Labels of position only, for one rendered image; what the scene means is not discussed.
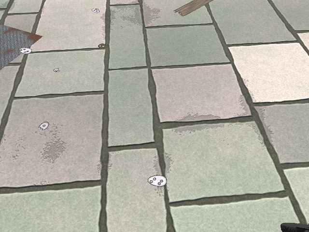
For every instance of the right robot hand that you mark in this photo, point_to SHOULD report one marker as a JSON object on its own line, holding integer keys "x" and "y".
{"x": 294, "y": 227}

